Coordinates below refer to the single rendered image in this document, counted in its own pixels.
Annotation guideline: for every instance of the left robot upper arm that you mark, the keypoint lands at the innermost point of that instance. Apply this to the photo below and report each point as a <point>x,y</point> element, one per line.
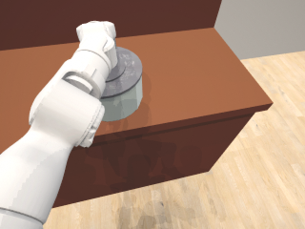
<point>32,169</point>

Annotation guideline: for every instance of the left robot hand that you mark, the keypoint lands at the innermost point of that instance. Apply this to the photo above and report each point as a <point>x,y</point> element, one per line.
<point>110,25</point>

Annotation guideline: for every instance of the table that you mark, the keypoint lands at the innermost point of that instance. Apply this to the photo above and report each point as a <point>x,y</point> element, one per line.
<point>197,95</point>

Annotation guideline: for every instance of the pot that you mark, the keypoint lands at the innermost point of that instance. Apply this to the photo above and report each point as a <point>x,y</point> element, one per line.
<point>121,106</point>

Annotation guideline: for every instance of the lid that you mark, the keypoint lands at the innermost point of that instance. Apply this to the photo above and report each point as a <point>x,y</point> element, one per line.
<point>125,75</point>

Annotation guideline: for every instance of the left robot forearm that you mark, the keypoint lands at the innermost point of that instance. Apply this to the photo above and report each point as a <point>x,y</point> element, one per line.
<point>89,67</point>

